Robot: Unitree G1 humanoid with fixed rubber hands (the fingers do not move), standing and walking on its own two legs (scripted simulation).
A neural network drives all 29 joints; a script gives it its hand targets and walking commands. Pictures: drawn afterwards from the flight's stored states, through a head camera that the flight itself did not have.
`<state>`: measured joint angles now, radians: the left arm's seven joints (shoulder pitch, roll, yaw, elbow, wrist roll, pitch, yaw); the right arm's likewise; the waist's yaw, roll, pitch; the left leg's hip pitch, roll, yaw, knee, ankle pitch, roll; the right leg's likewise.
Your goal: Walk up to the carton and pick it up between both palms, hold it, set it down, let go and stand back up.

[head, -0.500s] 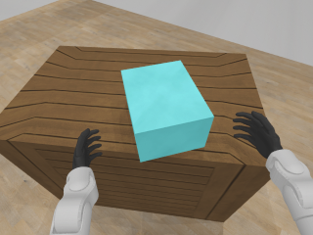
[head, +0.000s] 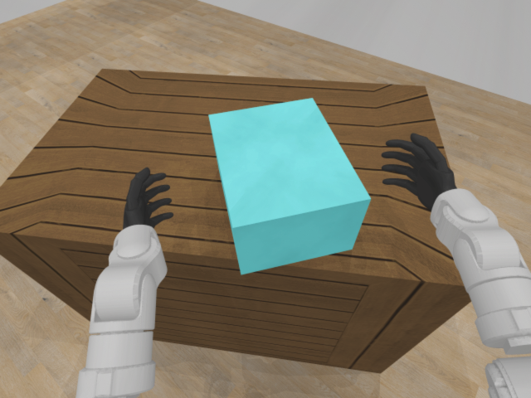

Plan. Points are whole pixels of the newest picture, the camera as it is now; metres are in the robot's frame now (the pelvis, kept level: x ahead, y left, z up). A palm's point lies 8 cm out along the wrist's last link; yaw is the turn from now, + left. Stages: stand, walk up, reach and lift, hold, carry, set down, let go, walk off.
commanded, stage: reach and lift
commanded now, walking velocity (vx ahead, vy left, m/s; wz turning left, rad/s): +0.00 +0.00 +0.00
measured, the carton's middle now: (279, 180) +0.50 -0.01 +0.01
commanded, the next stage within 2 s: none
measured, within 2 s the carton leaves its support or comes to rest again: neither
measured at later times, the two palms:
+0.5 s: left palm (154, 187) +0.40 +0.18 +0.12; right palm (413, 147) +0.44 -0.20 +0.14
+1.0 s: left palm (174, 221) +0.41 +0.18 +0.02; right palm (372, 192) +0.45 -0.17 +0.03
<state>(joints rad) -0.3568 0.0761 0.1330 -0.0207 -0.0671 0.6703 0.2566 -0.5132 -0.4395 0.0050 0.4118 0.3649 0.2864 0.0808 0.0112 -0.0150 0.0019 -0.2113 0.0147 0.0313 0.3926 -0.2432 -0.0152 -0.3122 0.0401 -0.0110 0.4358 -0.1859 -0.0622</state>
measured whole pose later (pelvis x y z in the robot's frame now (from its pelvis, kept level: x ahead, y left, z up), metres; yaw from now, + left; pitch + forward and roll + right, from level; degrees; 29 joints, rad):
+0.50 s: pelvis +0.01 +0.00 +0.00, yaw +0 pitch +5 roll +1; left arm -0.67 0.08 0.14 0.33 -0.07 0.61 0.26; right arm -0.81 -0.44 0.01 0.74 0.36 0.26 0.08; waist 0.05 -0.01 0.00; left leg -0.24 0.01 0.03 0.39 -0.25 -0.02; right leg -0.33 0.04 -0.01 0.43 -0.19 -0.06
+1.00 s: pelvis +0.00 +0.01 +0.00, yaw +0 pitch +16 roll +0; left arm -0.67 0.02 0.13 0.75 -0.07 0.02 0.23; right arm -0.83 -0.30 -0.03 1.08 0.21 -0.19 0.07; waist 0.07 0.02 -0.03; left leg -0.47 0.02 0.03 0.45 -0.25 -0.02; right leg -0.54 0.04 -0.01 0.42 -0.15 -0.05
